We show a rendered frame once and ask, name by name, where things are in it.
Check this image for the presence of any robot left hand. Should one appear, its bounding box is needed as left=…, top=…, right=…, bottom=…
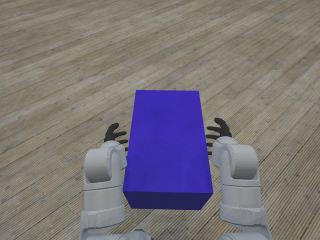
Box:
left=103, top=123, right=128, bottom=159

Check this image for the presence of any robot right forearm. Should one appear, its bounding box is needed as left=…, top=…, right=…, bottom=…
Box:
left=211, top=136, right=273, bottom=240

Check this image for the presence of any robot left forearm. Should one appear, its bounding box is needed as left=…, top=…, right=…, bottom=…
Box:
left=78, top=140, right=128, bottom=240

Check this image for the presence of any robot left shin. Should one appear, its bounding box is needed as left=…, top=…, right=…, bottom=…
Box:
left=134, top=228, right=146, bottom=233

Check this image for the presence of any carton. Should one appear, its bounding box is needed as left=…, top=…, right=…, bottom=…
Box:
left=122, top=90, right=214, bottom=210

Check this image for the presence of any left robot thigh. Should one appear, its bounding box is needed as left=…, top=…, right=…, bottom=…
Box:
left=125, top=230, right=152, bottom=240

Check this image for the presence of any robot right hand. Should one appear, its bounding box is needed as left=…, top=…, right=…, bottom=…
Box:
left=205, top=117, right=232, bottom=155

